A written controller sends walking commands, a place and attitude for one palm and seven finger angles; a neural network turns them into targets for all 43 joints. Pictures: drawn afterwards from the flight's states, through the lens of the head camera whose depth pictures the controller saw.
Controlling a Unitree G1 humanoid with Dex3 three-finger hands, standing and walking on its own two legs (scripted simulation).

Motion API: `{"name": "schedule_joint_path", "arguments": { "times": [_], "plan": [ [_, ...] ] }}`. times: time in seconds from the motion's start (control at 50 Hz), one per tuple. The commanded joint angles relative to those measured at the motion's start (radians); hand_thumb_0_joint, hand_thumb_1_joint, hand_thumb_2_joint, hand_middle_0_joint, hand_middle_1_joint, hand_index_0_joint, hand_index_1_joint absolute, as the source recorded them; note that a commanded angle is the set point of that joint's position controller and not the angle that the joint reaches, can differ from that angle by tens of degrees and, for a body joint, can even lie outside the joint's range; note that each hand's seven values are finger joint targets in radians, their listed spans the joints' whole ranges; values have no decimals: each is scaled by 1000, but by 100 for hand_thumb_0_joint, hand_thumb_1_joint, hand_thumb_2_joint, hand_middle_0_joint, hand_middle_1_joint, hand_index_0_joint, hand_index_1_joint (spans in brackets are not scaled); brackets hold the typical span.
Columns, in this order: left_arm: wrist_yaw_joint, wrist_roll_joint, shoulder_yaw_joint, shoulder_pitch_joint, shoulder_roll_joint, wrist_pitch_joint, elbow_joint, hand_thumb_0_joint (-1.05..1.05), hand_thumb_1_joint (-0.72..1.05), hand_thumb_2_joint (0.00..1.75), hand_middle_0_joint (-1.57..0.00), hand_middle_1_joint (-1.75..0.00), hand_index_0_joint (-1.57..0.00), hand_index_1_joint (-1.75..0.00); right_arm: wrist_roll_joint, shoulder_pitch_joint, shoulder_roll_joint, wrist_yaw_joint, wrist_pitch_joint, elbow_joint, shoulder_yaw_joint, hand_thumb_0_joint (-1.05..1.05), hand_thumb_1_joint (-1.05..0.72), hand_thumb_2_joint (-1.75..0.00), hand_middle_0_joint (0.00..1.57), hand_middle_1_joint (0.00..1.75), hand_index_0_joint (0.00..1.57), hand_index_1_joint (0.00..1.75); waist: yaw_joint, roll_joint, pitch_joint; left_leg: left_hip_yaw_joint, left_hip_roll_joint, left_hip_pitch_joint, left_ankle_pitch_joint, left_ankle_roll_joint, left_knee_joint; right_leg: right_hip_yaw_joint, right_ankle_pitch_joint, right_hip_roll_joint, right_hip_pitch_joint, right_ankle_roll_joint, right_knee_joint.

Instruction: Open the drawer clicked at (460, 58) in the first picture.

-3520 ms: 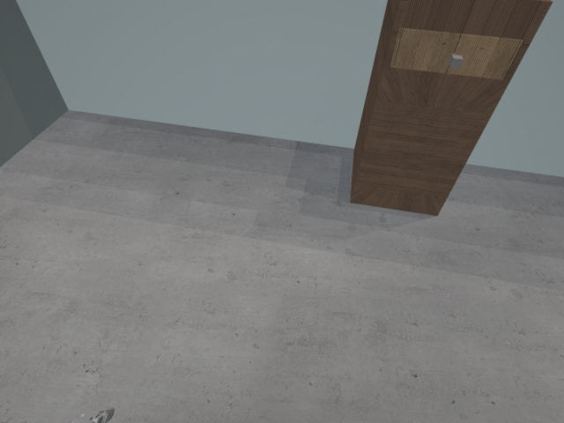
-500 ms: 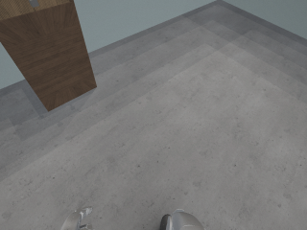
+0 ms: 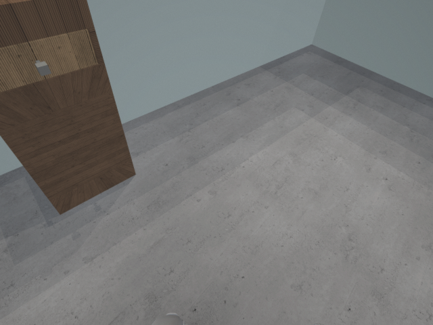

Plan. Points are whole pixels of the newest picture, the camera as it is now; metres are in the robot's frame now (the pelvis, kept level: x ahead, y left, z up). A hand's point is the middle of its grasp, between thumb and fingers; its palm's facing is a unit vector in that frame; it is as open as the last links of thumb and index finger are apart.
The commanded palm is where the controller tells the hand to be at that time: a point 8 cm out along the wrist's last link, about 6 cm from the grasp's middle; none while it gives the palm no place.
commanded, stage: walk to a spot facing it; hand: left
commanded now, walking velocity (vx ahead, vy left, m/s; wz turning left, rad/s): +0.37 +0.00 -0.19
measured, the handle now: (41, 66) +0.81 +0.69 +0.01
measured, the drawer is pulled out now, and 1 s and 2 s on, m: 0.00 0.00 0.00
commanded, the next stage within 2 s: turn to face it in 0.72 s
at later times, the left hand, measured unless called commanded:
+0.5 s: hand (154, 254) +0.30 +0.19 -0.17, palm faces -0.17 -0.97 -0.16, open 7.4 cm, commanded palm none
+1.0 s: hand (200, 202) +0.46 +0.10 -0.16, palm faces -0.17 -0.97 -0.20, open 7.2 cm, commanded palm none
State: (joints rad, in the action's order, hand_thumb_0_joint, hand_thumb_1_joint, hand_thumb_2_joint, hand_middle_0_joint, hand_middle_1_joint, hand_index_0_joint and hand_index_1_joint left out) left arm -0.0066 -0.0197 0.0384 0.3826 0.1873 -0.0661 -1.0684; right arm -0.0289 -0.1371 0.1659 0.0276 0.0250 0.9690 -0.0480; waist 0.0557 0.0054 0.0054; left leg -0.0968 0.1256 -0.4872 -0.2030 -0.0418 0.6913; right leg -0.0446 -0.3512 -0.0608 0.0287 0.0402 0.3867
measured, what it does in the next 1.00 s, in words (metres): walks ahead: left foot, then right foot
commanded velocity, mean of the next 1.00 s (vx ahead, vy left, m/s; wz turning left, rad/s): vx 0.26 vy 0.00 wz -0.07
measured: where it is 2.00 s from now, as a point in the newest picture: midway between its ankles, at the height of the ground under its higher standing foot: (242, 285)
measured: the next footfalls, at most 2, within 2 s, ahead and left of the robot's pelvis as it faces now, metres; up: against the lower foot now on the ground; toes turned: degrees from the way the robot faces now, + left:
left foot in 0.04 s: +0.15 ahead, +0.12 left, +0.00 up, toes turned +8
right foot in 0.64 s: +0.38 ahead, -0.15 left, +0.00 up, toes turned -23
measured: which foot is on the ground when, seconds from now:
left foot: up 0.00-0.02, down 0.04-0.64, up 0.66-1.00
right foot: down 0.00-0.06, up 0.08-0.62, down 0.64-1.00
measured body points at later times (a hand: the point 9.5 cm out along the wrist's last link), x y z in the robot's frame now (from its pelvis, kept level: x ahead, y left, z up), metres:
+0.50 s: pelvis +0.20 +0.02 +0.01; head +0.21 +0.03 +0.46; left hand +0.31 +0.24 -0.15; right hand +0.06 -0.17 -0.14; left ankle +0.12 +0.12 -0.73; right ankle +0.28 -0.14 -0.68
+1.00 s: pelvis +0.39 -0.07 +0.01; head +0.39 -0.07 +0.46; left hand +0.47 +0.15 -0.15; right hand +0.39 -0.32 -0.14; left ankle +0.50 +0.05 -0.69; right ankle +0.34 -0.14 -0.73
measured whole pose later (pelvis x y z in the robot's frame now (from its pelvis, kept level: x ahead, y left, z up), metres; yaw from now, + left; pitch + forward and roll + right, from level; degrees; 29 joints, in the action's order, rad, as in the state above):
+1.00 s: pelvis +0.39 -0.07 +0.01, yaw -12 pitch -1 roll -1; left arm -0.02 -0.02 0.03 0.25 0.15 -0.06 -1.07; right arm -0.02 -0.21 0.18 -0.01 0.00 1.02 -0.06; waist -0.02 0.03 0.02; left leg -0.08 0.14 -0.53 -0.21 -0.05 0.85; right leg -0.21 -0.28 -0.01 0.12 0.05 0.41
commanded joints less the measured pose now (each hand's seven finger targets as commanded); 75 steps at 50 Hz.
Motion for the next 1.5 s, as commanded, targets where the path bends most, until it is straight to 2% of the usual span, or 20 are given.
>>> {"name": "schedule_joint_path", "arguments": {
  "times": [0.0,0.04,0.06,0.12,0.22,0.5,0.56,0.6,0.62,0.64,0.7,0.78,1.02,1.08,1.1,1.12,1.14,1.2,1.28,1.48],
  "plan": [
    [-9,5,31,17,139,-15,25,0,90,90,-20,-30,-20,-30,-1,-143,107,-17,45,-10,-22,0,-90,-90,20,30,20,30,-114,-30,-9,-43,-62,337,39,45,-205,142,634,218,127,84,171],
    [7,20,16,58,54,-17,49,0,90,90,-20,-30,-20,-30,-12,-396,291,-32,52,58,-64,0,-90,-90,20,30,20,30,-172,336,-188,462,370,773,117,203,-353,-25,-157,26,539,-9,731],
    [1,7,21,13,97,-15,58,0,90,90,-20,-30,-20,-30,1,-389,270,-36,38,52,-54,0,-90,-90,20,30,20,30,-176,246,-159,497,380,694,16,222,-404,52,-203,68,566,4,842],
    [18,-4,33,-55,50,6,34,0,90,90,-20,-30,-20,-30,4,-218,120,-44,52,32,-15,0,-90,-90,20,30,20,30,-103,74,68,259,278,393,-1,157,-482,72,11,162,583,-12,889],
    [20,-16,41,24,-17,60,9,0,90,90,-20,-30,-20,-30,9,-213,53,-53,68,53,-13,0,-90,-90,20,30,20,30,-32,119,86,18,185,286,30,103,-531,50,168,171,562,-41,835],
    [43,-9,30,-359,-14,54,143,0,90,90,-20,-30,-20,-30,-7,-425,89,-57,56,151,-13,0,-90,-90,20,30,20,30,-120,124,182,-127,233,537,366,148,-464,-93,162,154,629,-17,325],
    [34,-10,38,-205,22,39,109,0,90,90,-20,-30,-20,-30,-2,-390,128,-56,50,146,-23,0,-90,-90,20,30,20,30,-38,103,66,-178,236,556,751,128,-233,-144,85,72,382,34,239],
    [23,-22,67,67,123,14,24,0,90,90,-20,-30,-20,-30,14,-354,127,-42,49,125,-22,0,-90,-90,20,30,20,30,87,-5,-124,-225,160,314,580,58,192,-55,222,134,-84,82,143],
    [9,-15,95,165,237,5,4,0,90,90,-20,-30,-20,-30,29,-392,56,-38,56,91,-9,0,-90,-90,20,30,20,30,97,-249,-272,-198,-7,-4,-213,4,510,401,354,427,-364,196,82],
    [0,13,98,158,277,12,2,0,90,90,-20,-30,-20,-30,31,-326,60,-42,49,64,-7,0,-90,-90,20,30,20,30,81,-226,-279,-44,-50,-108,-397,12,696,565,445,507,-354,259,-41],
    [-9,14,57,-66,143,9,51,0,90,90,-20,-30,-20,-30,14,-243,29,-41,28,72,-12,0,-90,-90,20,30,20,30,-11,-46,9,66,60,-85,-163,26,670,323,292,426,102,174,-119],
    [-14,0,24,-121,66,-14,42,0,90,90,-20,-30,-20,-30,3,-338,-21,-37,-13,114,-6,0,-90,-90,20,30,20,30,-106,-55,56,53,54,22,-86,10,494,78,366,333,305,109,-167],
    [-24,-3,29,-57,112,16,36,0,90,90,-20,-30,-20,-30,10,-30,39,-13,-26,-20,-2,0,-90,-90,20,30,20,30,-36,-121,76,-27,-9,4,-43,8,46,-79,675,381,74,68,-27],
    [-27,1,43,-67,141,29,58,0,90,90,-20,-30,-20,-30,3,-146,96,-15,-25,-11,-19,0,-90,-90,20,30,20,30,-95,-49,-18,-31,-52,206,64,33,-128,-136,709,367,65,16,243],
    [-25,12,48,-68,132,34,78,0,90,90,-20,-30,-20,-30,-5,-238,163,-19,-18,1,-36,0,-90,-90,20,30,20,30,-133,106,-99,95,36,381,385,84,-209,-179,504,292,187,-41,442],
    [-19,29,38,-46,78,37,114,0,90,90,-20,-30,-20,-30,-3,-293,261,-25,-12,1,-53,0,-90,-90,20,30,20,30,-133,382,-151,429,298,551,898,239,-245,-175,-217,136,452,-114,717],
    [-27,15,35,-91,102,48,141,0,90,90,-20,-30,-20,-30,13,-306,272,-32,-24,17,-50,0,-90,-90,20,30,20,30,-141,282,-195,435,335,518,822,300,-273,-35,-347,127,453,-99,838],
    [-19,4,50,-175,87,63,150,0,90,90,-20,-30,-20,-30,9,-131,201,-46,-23,-42,-42,0,-90,-90,20,30,20,30,-95,129,-57,373,218,337,364,236,-345,32,-152,183,536,-109,841],
    [-12,5,55,-131,75,80,145,0,90,90,-20,-30,-20,-30,9,-81,196,-46,-16,-67,-44,0,-90,-90,20,30,20,30,-67,86,-102,279,131,308,308,202,-363,26,-55,163,466,-123,731],
    [-18,7,56,-256,91,90,243,0,90,90,-20,-30,-20,-30,0,-101,237,-32,-41,-85,-77,0,-90,-90,20,30,20,30,-98,157,-69,414,99,289,244,218,-347,28,-92,115,410,-132,460]
  ]
}}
